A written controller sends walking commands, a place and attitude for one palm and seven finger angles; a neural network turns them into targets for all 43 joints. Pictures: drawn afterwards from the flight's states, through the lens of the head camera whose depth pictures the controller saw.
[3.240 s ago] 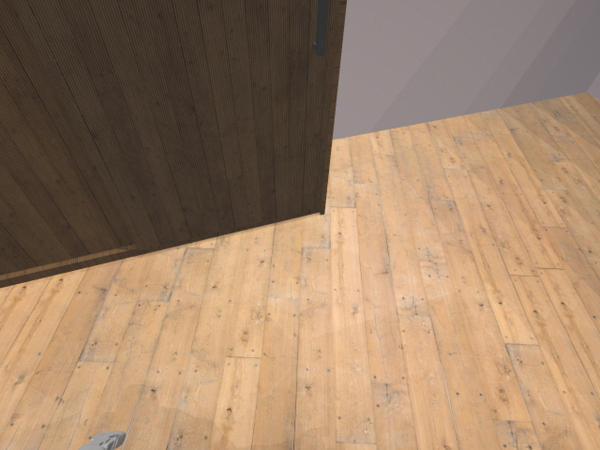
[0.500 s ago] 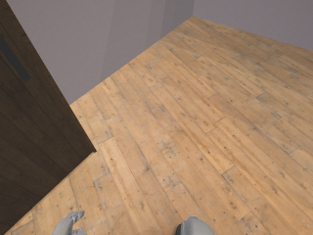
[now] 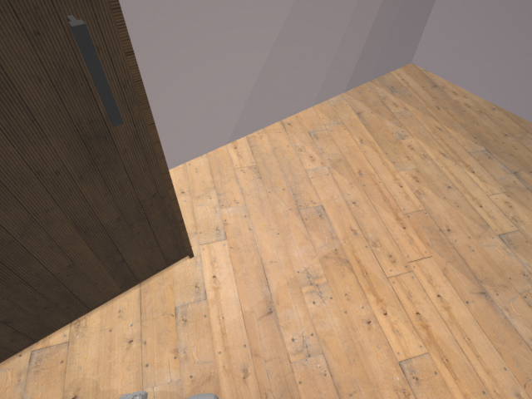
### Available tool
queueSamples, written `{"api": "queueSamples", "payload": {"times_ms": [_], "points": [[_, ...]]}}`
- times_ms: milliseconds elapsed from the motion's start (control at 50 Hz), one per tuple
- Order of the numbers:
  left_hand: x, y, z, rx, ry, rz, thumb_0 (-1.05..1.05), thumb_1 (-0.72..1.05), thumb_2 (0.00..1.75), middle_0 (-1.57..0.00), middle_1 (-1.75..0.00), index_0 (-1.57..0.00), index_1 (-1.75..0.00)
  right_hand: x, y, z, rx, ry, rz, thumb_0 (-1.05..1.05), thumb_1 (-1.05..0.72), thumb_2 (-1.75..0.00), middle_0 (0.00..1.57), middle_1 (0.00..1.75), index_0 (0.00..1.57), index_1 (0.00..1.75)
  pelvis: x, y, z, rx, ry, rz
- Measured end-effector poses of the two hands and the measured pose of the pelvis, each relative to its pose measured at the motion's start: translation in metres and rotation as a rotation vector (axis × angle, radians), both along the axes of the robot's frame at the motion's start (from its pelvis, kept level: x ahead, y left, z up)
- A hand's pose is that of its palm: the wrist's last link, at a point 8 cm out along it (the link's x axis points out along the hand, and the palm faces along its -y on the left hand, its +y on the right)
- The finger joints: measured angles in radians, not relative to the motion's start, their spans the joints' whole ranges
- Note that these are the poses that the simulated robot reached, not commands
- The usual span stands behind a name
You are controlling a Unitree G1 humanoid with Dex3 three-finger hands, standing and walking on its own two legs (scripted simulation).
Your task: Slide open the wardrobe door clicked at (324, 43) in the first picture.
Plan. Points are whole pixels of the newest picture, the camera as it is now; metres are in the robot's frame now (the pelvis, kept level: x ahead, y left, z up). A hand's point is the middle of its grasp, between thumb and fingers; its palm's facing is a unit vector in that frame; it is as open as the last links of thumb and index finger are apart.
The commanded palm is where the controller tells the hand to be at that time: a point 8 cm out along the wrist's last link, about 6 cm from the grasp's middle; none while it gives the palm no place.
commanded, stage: turn to face it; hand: right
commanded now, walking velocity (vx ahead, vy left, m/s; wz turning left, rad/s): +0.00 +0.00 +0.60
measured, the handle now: (96, 74) +0.68 +0.39 +0.12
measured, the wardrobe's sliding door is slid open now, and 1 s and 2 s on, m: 0.00 0.00 0.00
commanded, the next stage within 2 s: take the last steps up to it in 1.04 s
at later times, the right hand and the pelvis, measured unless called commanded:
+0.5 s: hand (372, 393) +0.18 -0.18 -0.17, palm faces -0.25 +0.94 -0.22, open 7.4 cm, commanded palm none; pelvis +0.02 -0.01 -0.01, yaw +18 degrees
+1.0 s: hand (325, 364) +0.21 -0.09 -0.15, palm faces -0.53 +0.81 -0.25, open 7.4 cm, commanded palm none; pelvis +0.02 +0.01 +0.00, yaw +33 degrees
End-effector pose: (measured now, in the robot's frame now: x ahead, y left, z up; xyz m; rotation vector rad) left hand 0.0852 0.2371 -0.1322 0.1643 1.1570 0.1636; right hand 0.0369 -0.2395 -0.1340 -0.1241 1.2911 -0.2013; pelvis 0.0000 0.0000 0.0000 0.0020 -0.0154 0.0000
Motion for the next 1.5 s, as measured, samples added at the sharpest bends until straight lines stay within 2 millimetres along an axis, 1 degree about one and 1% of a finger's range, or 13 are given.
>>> {"api": "queueSamples", "payload": {"times_ms": [120, 240, 360, 500, 640, 760, 880, 960, 1080, 1220, 1280, 1320, 1500], "points": [[-0.055, 0.047, -0.025, 0.008, 0.118, 0.122, 0.0, 0.91, 0.9, -0.2, -0.3, -0.2, -0.3, 0.061, 0.013, 0.008, -0.08, -0.111, 0.137, 0.01, -0.91, -0.9, 0.2, 0.3, 0.2, 0.3, 0.005, 0.021, -0.013, -0.004, 0.012, 0.074], [-0.079, 0.059, -0.012, 0.02, 0.155, 0.197, 0.01, 0.91, 0.9, -0.2, -0.3, -0.2, -0.3, 0.088, 0.025, 0.02, -0.087, -0.11, 0.224, 0.01, -0.91, -0.9, 0.2, 0.3, 0.2, 0.3, 0.009, 0.027, -0.001, -0.01, 0.028, 0.149], [-0.076, 0.051, 0.0, 0.032, 0.116, 0.25, 0.01, 0.91, 0.9, -0.2, -0.3, -0.2, -0.3, 0.114, 0.029, 0.017, -0.053, -0.104, 0.304, 0.01, -0.9, -0.9, 0.2, 0.3, 0.2, 0.3, 0.016, 0.021, 0.003, -0.014, 0.039, 0.224], [-0.062, 0.025, 0.01, 0.079, 0.023, 0.298, 0.01, 0.91, 0.9, -0.2, -0.3, -0.2, -0.3, 0.144, 0.014, -0.006, -0.005, -0.093, 0.362, 0.01, -0.9, -0.9, 0.2, 0.3, 0.2, 0.3, 0.024, -0.006, -0.006, 0.002, 0.042, 0.309], [-0.081, -0.003, 0.022, 0.067, 0.037, 0.356, 0.01, 0.9, 0.9, -0.2, -0.3, -0.2, -0.3, 0.171, 0.014, 0.001, 0.018, -0.083, 0.449, 0.01, -0.91, -0.9, 0.2, 0.3, 0.2, 0.3, 0.029, -0.017, 0.005, 0.015, 0.036, 0.396], [-0.111, -0.012, 0.015, 0.024, 0.076, 0.457, 0.01, 0.9, 0.9, -0.2, -0.3, -0.2, -0.3, 0.186, 0.034, 0.006, 0.014, -0.066, 0.535, 0.01, -0.91, -0.9, 0.2, 0.3, 0.2, 0.3, 0.031, -0.014, 0.007, 0.018, 0.037, 0.47], [-0.16, -0.006, -0.012, -0.031, 0.131, 0.571, 0.0, 0.9, 0.9, -0.21, -0.3, -0.2, -0.3, 0.202, 0.078, 0.006, -0.007, -0.108, 0.652, 0.01, -0.91, -0.9, 0.2, 0.3, 0.2, 0.3, 0.025, 0.004, -0.006, -0.006, 0.03, 0.536], [-0.183, 0.001, -0.022, -0.042, 0.196, 0.617, 0.01, 0.9, 0.9, -0.2, -0.3, -0.2, -0.3, 0.2, 0.098, 0.011, -0.016, -0.143, 0.682, 0.01, -0.91, -0.9, 0.2, 0.3, 0.2, 0.3, 0.022, 0.011, -0.008, 0.002, 0.03, 0.56], [-0.181, 0.007, -0.009, -0.026, 0.17, 0.645, 0.01, 0.91, 0.9, -0.2, -0.3, -0.2, -0.3, 0.188, 0.103, 0.012, -0.01, -0.101, 0.693, 0.01, -0.9, -0.9, 0.2, 0.3, 0.2, 0.3, 0.024, 0.014, 0.0, -0.005, 0.026, 0.595], [-0.153, 0.001, 0.003, 0.02, 0.1, 0.647, 0.01, 0.91, 0.9, -0.2, -0.3, -0.2, -0.3, 0.186, 0.086, -0.005, 0.024, -0.048, 0.691, 0.01, -0.9, -0.9, 0.2, 0.3, 0.2, 0.3, 0.036, 0.002, -0.002, 0.014, 0.023, 0.633], [-0.143, -0.01, 0.005, 0.047, 0.066, 0.642, 0.01, 0.91, 0.9, -0.2, -0.3, -0.2, -0.3, 0.191, 0.074, -0.019, 0.043, -0.025, 0.684, 0.01, -0.9, -0.9, 0.2, 0.3, 0.2, 0.3, 0.047, -0.004, -0.007, 0.022, 0.019, 0.648], [-0.143, -0.021, 0.01, 0.047, 0.057, 0.654, 0.0, 0.91, 0.9, -0.2, -0.3, -0.2, -0.3, 0.194, 0.07, -0.018, 0.044, 0.003, 0.699, 0.01, -0.91, -0.9, 0.2, 0.3, 0.2, 0.3, 0.052, -0.005, -0.004, 0.028, 0.017, 0.667], [-0.172, -0.073, 0.019, -0.055, 0.194, 0.762, 0.0, 0.9, 0.9, -0.2, -0.3, -0.2, -0.3, 0.217, 0.082, -0.002, 0.048, 0.03, 0.744, 0.01, -0.91, -0.9, 0.2, 0.3, 0.2, 0.3, 0.078, 0.009, 0.015, 0.024, 0.028, 0.7]]}}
